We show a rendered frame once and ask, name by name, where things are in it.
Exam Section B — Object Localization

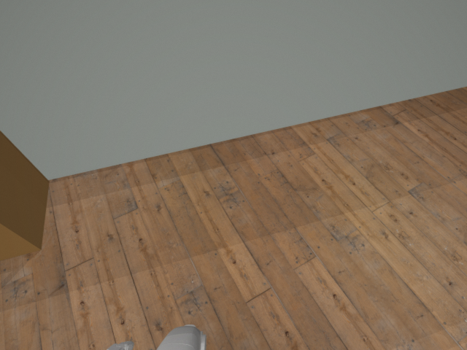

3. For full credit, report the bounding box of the robot left thigh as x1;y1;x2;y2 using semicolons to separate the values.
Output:
157;326;207;350

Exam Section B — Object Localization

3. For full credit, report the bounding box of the cupboard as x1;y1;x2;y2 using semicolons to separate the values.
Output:
0;131;49;260

